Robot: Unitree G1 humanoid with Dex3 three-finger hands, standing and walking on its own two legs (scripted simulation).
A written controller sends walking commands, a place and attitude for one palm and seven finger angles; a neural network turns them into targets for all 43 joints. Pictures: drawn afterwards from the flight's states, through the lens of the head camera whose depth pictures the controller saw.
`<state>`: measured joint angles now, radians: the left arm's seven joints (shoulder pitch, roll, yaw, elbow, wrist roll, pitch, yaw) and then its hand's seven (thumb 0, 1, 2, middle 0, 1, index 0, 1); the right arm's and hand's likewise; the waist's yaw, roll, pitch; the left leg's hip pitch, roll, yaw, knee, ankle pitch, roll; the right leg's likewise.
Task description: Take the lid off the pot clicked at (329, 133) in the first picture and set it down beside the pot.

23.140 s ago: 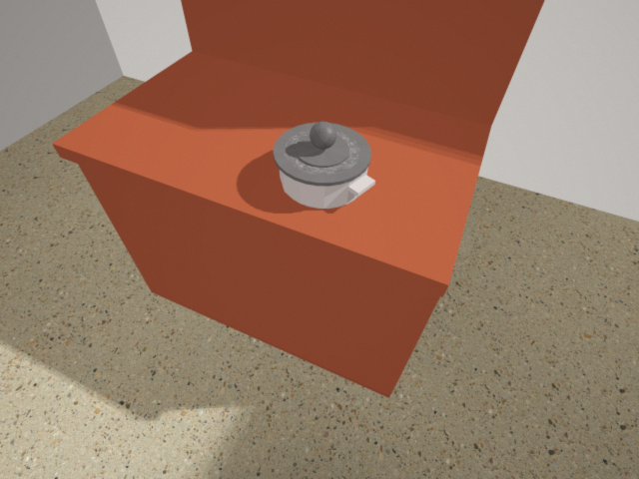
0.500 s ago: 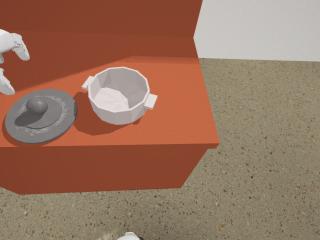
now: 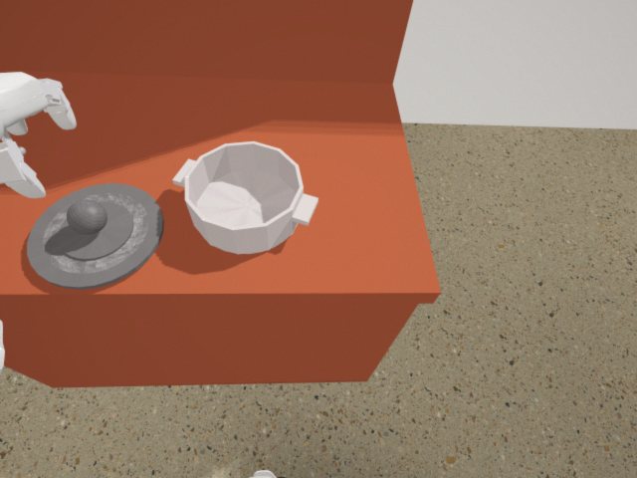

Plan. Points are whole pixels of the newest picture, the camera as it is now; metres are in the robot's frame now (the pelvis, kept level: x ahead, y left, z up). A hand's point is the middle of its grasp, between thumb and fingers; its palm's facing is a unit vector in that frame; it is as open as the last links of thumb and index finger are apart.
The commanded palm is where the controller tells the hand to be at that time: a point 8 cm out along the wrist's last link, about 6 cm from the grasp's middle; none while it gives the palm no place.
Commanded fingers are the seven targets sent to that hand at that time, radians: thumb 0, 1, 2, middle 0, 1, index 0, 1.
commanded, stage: draw the hand back to the body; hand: left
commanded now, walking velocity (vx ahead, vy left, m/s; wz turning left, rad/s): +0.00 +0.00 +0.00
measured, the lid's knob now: (87, 217) +0.49 +0.34 -0.02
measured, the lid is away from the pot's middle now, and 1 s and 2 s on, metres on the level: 0.24 0.24 0.24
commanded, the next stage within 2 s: step back with the hand held close in 2.00 s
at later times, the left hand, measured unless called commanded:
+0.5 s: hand (62, 141) +0.43 +0.26 +0.18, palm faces +0.38 -0.87 -0.31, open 10.9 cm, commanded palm +0.36 +0.30 +0.20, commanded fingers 0.00 0.24 0.60 -0.28 -0.80 -0.28 -0.80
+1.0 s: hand (63, 207) +0.34 +0.23 +0.18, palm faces +0.50 -0.81 -0.29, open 8.7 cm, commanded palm +0.28 +0.26 +0.20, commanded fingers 0.00 0.77 0.84 -0.22 -0.40 -0.22 -0.40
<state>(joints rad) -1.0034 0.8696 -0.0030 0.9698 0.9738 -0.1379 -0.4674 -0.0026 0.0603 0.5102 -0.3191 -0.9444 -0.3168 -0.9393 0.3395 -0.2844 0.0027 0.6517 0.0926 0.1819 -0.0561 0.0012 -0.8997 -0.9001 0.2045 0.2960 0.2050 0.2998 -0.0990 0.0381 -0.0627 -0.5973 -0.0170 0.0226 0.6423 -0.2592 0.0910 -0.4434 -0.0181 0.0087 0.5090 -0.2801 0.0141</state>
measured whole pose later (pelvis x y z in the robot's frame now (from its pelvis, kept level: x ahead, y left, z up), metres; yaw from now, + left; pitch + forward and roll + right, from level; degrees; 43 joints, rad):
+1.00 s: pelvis +0.03 -0.08 +0.02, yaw +1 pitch -1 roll +0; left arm -0.15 0.45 0.40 0.25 -0.08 -0.09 0.08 0.01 0.57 0.75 -0.25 -0.55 -0.25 -0.55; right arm 0.22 -0.27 0.00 0.67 0.06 -0.03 -0.06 0.01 -0.90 -0.90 0.20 0.30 0.20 0.30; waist 0.01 0.06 0.00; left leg -0.19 0.03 0.00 0.44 -0.23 -0.01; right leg -0.06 0.03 -0.01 0.37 -0.28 -0.02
